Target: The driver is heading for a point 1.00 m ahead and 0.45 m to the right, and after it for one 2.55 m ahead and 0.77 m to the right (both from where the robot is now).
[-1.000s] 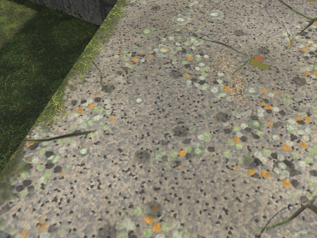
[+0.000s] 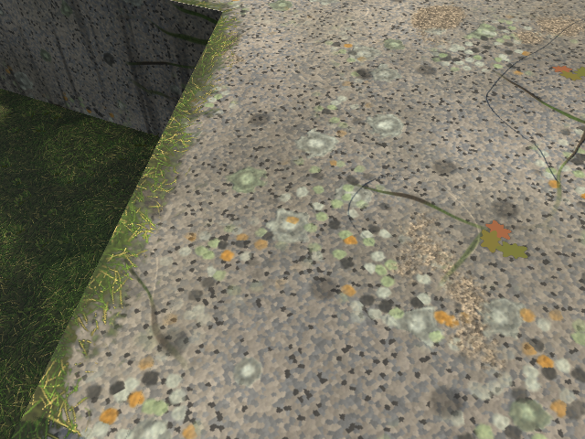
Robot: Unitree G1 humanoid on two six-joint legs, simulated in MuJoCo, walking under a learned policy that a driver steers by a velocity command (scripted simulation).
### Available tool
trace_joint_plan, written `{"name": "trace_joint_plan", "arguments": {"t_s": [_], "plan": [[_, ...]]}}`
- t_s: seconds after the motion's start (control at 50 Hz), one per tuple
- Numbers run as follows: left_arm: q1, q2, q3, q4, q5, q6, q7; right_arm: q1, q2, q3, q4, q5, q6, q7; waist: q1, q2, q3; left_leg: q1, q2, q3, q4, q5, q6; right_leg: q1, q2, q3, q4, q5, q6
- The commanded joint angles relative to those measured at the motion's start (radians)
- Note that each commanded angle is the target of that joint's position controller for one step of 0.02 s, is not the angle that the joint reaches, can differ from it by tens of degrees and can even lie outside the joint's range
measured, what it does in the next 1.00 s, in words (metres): walks ahead, turning right: right foot, then left foot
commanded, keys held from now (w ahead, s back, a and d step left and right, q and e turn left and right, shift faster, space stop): w+e+shift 0.02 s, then e+shift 0.98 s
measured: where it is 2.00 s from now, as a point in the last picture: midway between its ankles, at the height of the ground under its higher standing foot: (398, 392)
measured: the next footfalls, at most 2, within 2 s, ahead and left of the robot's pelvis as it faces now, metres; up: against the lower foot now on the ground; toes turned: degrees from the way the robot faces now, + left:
right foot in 0.18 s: +0.41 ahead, -0.10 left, +0.00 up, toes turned -9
left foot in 0.68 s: +0.58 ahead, +0.02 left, +0.00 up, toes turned -45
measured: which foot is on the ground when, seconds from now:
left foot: down 0.00-0.20, up 0.22-0.66, down 0.68-1.00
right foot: up 0.00-0.16, down 0.18-0.68, up 0.70-1.00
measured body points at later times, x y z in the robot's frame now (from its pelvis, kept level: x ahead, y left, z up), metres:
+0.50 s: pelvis +0.32 -0.02 -0.01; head +0.36 -0.06 +0.44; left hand +0.55 +0.20 -0.10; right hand +0.42 -0.34 -0.09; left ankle +0.51 +0.13 -0.67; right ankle +0.37 -0.09 -0.74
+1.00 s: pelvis +0.43 +0.01 +0.00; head +0.46 -0.02 +0.45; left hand +0.75 +0.08 -0.09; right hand +0.32 -0.28 -0.09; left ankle +0.55 +0.05 -0.74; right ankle +0.32 -0.09 -0.66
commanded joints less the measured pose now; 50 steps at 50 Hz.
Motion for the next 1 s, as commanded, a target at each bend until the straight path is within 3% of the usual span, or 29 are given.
{"name": "trace_joint_plan", "arguments": {"t_s": [0.02, 0.08, 0.12, 0.14, 0.16, 0.18, 0.2, 0.22, 0.24, 0.26, 0.28, 0.3, 0.34, 0.38, 0.42, 0.46, 0.5, 0.56, 0.64, 0.66, 0.68, 0.7, 0.72, 0.74, 0.76, 0.78, 0.84, 0.92, 1.0], "plan": [[-0.057, 0.023, 0.001, -0.055, -0.002, -0.010, -0.018, -0.077, -0.120, -0.008, -0.088, -0.002, -0.036, -0.023, 0.026, 0.025, 0.168, -0.226, 0.237, -0.024, -0.226, 0.272, 0.075, 0.121, 0.028, -0.041, -0.198, 0.246, -0.010], [-0.169, 0.001, -0.004, -0.108, 0.009, -0.028, -0.061, -0.030, -0.148, 0.000, -0.075, -0.002, -0.013, -0.047, -0.001, 0.029, 0.193, -0.121, 0.239, 0.060, -0.152, 0.565, 0.006, 0.220, 0.095, -0.136, -0.424, 0.333, -0.024], [-0.147, 0.053, 0.019, -0.128, 0.010, -0.035, -0.090, -0.040, -0.210, -0.010, -0.099, -0.007, 0.015, -0.071, 0.026, 0.099, 0.119, 0.016, 0.248, 0.087, 0.017, 0.976, -0.040, 0.309, 0.187, -0.223, -0.460, 0.254, -0.026], [-0.060, 0.086, 0.035, -0.115, 0.010, -0.032, -0.098, -0.058, -0.236, -0.018, -0.118, -0.011, 0.033, -0.086, 0.070, 0.141, 0.060, 0.055, 0.255, 0.093, 0.160, 1.174, -0.059, 0.392, 0.239, -0.256, -0.449, 0.163, -0.032], [0.129, 0.135, 0.060, -0.073, 0.010, -0.022, -0.098, -0.094, -0.255, -0.026, -0.137, -0.018, 0.051, -0.095, 0.163, 0.176, -0.031, 0.032, 0.271, 0.075, 0.376, 1.279, -0.062, 0.570, 0.263, -0.238, -0.430, 0.097, -0.054], [0.335, 0.193, 0.087, -0.026, 0.013, -0.012, -0.085, -0.167, -0.261, -0.029, -0.169, -0.018, 0.058, -0.092, 0.271, 0.173, -0.100, -0.070, 0.251, 0.065, 0.656, 1.188, -0.072, 0.785, 0.228, -0.145, -0.514, 0.136, -0.094], [0.363, 0.255, 0.093, -0.013, 0.020, 0.002, -0.057, -0.111, -0.137, -0.001, -0.206, -0.049, 0.038, -0.068, 0.183, -0.127, -0.150, -0.343, 0.100, 0.056, 1.068, 0.146, -0.104, 1.029, 0.062, 0.069, -0.446, 0.477, -0.154], [0.308, 0.288, 0.090, -0.076, 0.078, -0.001, -0.049, 0.064, -0.039, 0.034, -0.241, -0.018, 0.005, -0.035, 0.072, -0.277, -0.374, -0.679, -0.048, -0.165, 1.446, -0.372, -0.134, 1.349, -0.187, 0.617, -0.475, 0.626, -0.404], [0.284, 0.272, 0.104, -0.113, 0.073, 0.015, -0.041, -0.023, -0.165, 0.009, -0.272, 0.004, -0.021, -0.021, 0.146, -0.087, -0.506, -0.687, -0.001, -0.296, 1.464, -0.277, -0.083, 1.325, -0.182, 0.698, -0.614, 0.334, -0.393], [0.206, 0.233, 0.094, -0.141, 0.045, 0.022, -0.036, -0.160, -0.193, -0.001, -0.329, 0.014, -0.023, -0.025, 0.125, 0.033, -0.352, -0.707, 0.041, -0.284, 1.343, -0.195, -0.052, 1.148, -0.124, 0.608, -0.678, 0.153, -0.332], [0.134, 0.197, 0.082, -0.155, 0.021, 0.027, -0.033, -0.206, -0.178, -0.003, -0.347, 0.004, -0.011, -0.036, 0.065, 0.153, -0.205, -0.707, 0.074, -0.262, 1.263, -0.165, -0.057, 0.944, -0.086, 0.549, -0.731, 0.067, -0.291], [0.081, 0.173, 0.075, -0.179, 0.021, 0.028, -0.030, -0.206, -0.185, -0.010, -0.354, -0.004, 0.010, -0.045, 0.026, 0.162, -0.136, -0.664, 0.096, -0.261, 1.191, -0.149, -0.071, 0.784, -0.049, 0.503, -0.760, 0.094, -0.278], [0.040, 0.166, 0.077, -0.201, 0.032, 0.039, -0.025, -0.187, -0.190, -0.024, -0.368, -0.011, 0.050, -0.055, -0.015, 0.117, -0.066, -0.573, 0.127, -0.248, 1.051, -0.138, -0.098, 0.583, 0.029, 0.383, -0.781, 0.185, -0.252], [0.065, 0.181, 0.083, -0.194, 0.025, 0.046, -0.007, -0.218, -0.155, -0.019, -0.389, -0.025, 0.059, -0.069, -0.006, 0.101, -0.069, -0.540, 0.113, -0.222, 0.916, -0.090, -0.130, 0.499, 0.077, 0.301, -0.734, 0.391, -0.240], [0.087, 0.202, 0.089, -0.191, 0.021, 0.069, 0.016, -0.269, -0.130, -0.015, -0.416, -0.022, 0.069, -0.081, 0.007, 0.065, -0.116, -0.541, 0.077, -0.219, 0.796, -0.018, -0.156, 0.510, 0.105, 0.294, -0.694, 0.411, -0.212], [0.090, 0.205, 0.091, -0.198, 0.006, 0.097, 0.036, -0.313, -0.135, -0.018, -0.433, -0.012, 0.081, -0.087, 0.022, 0.010, -0.155, -0.560, 0.054, -0.240, 0.705, 0.069, -0.167, 0.560, 0.122, 0.323, -0.671, 0.269, -0.163], [0.085, 0.203, 0.092, -0.212, -0.006, 0.117, 0.049, -0.371, -0.148, -0.023, -0.449, -0.002, 0.086, -0.086, 0.044, -0.039, -0.144, -0.581, 0.039, -0.262, 0.612, 0.122, -0.163, 0.593, 0.134, 0.369, -0.668, 0.056, -0.120], [0.096, 0.201, 0.097, -0.229, 0.001, 0.133, 0.057, -0.449, -0.159, -0.031, -0.468, 0.004, 0.075, -0.076, 0.079, -0.102, -0.090, -0.589, 0.023, -0.289, 0.476, 0.128, -0.146, 0.631, 0.132, 0.453, -0.662, -0.123, -0.100], [0.074, 0.188, 0.100, -0.262, 0.007, 0.137, 0.049, -0.428, -0.182, -0.053, -0.458, 0.006, 0.044, -0.058, 0.071, -0.149, -0.084, -0.426, 0.011, -0.290, 0.245, 0.109, -0.112, 0.656, 0.140, 0.534, -0.577, -0.025, -0.073], [0.044, 0.177, 0.096, -0.275, 0.002, 0.140, 0.046, -0.378, -0.184, -0.062, -0.439, 0.011, 0.040, -0.055, 0.042, -0.142, -0.082, -0.319, 0.032, -0.267, 0.120, 0.210, -0.097, 0.619, 0.169, 0.528, -0.534, -0.079, -0.048], [0.080, 0.125, 0.082, -0.279, 0.002, 0.143, 0.041, -0.351, -0.210, -0.072, -0.432, 0.010, 0.045, -0.054, 0.057, -0.042, -0.124, -0.150, 0.166, -0.336, 0.058, 0.297, -0.041, 0.529, 0.229, 0.463, -0.391, -0.403, -0.006], [0.175, 0.069, 0.067, -0.264, 0.016, 0.146, 0.038, -0.367, -0.256, -0.082, -0.468, -0.004, 0.063, -0.061, 0.108, 0.174, -0.159, 0.000, 0.396, -0.530, 0.105, 0.491, 0.062, 0.368, 0.354, 0.269, -0.138, -0.729, 0.041], [0.182, 0.173, 0.092, -0.303, 0.010, 0.129, 0.022, -0.334, -0.256, -0.085, -0.463, -0.035, 0.073, -0.055, 0.127, 0.365, -0.166, -0.026, 0.522, -0.750, 0.049, 0.453, 0.191, 0.222, 0.319, 0.198, 0.036, -0.734, 0.081], [0.156, 0.254, 0.113, -0.279, 0.013, 0.124, 0.017, -0.363, -0.206, -0.082, -0.483, -0.023, 0.075, -0.058, 0.100, 0.271, -0.106, -0.068, 0.480, -0.682, 0.037, 0.334, 0.198, 0.179, 0.241, 0.158, 0.139, -0.629, 0.121], [0.148, 0.273, 0.121, -0.257, 0.004, 0.133, 0.019, -0.396, -0.165, -0.070, -0.492, -0.010, 0.085, -0.065, 0.089, 0.192, -0.063, -0.107, 0.400, -0.546, 0.046, 0.212, 0.154, 0.166, 0.210, 0.128, 0.183, -0.533, 0.142], [0.158, 0.252, 0.118, -0.241, 0.006, 0.149, 0.024, -0.415, -0.157, -0.063, -0.505, -0.005, 0.097, -0.073, 0.091, 0.143, -0.052, -0.150, 0.351, -0.463, 0.048, 0.169, 0.122, 0.179, 0.191, 0.098, 0.252, -0.473, 0.156], [0.146, 0.189, 0.099, -0.256, 0.001, 0.158, 0.023, -0.423, -0.171, -0.058, -0.497, -0.018, 0.110, -0.080, 0.075, 0.154, -0.008, -0.217, 0.296, -0.287, 0.014, 0.244, 0.125, 0.183, 0.140, -0.008, 0.289, -0.377, 0.174], [0.066, 0.160, 0.088, -0.286, 0.001, 0.153, 0.025, -0.353, -0.203, -0.073, -0.460, -0.026, 0.120, -0.081, 0.024, 0.192, -0.041, -0.093, 0.355, -0.225, 0.002, 0.279, 0.168, 0.145, 0.067, -0.028, 0.160, -0.370, 0.192], [0.051, 0.137, 0.081, -0.286, 0.009, 0.151, 0.014, -0.378, -0.242, -0.093, -0.443, -0.020, 0.124, -0.072, 0.023, 0.199, -0.065, -0.088, 0.405, -0.149, -0.002, 0.238, 0.169, 0.228, 0.027, -0.059, 0.006, -0.364, 0.182]]}}
Keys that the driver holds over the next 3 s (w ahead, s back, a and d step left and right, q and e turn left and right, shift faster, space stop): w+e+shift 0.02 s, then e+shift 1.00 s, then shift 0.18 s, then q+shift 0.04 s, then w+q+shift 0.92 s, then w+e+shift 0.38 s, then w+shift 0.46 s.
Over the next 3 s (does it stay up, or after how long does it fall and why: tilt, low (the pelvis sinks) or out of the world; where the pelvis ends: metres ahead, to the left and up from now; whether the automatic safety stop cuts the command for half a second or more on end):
stays up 1.53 -0.57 0.00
